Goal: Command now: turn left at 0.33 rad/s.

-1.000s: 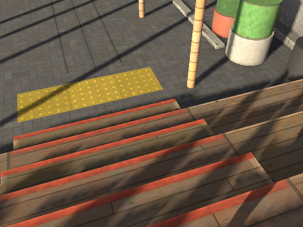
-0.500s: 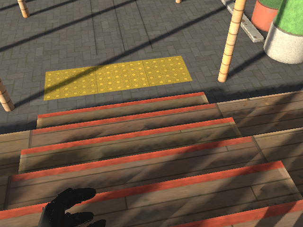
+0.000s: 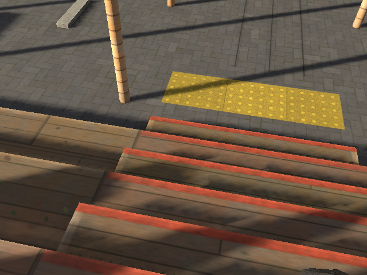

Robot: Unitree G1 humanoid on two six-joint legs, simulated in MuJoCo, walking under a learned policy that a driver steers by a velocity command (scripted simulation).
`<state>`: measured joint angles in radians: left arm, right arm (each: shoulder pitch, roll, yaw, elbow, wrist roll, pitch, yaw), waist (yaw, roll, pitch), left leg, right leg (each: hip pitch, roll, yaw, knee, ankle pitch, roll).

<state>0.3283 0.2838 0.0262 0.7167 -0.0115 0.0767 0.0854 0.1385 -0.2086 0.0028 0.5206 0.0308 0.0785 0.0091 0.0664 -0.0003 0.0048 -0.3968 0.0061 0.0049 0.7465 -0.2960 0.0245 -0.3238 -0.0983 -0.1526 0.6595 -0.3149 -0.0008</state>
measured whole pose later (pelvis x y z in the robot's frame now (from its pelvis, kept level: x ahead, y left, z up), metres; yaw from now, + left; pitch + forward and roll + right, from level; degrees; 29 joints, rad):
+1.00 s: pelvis +0.23 -0.01 -0.02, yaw +3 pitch +4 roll +0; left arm 0.59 0.17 0.03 0.93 -0.03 -0.08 0.05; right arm 0.06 -0.24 -0.06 0.73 -0.01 -0.07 0.04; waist 0.09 0.05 -0.03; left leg -0.72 0.04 -0.08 0.61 0.42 0.05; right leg -0.07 0.03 0.08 0.60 -0.59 -0.01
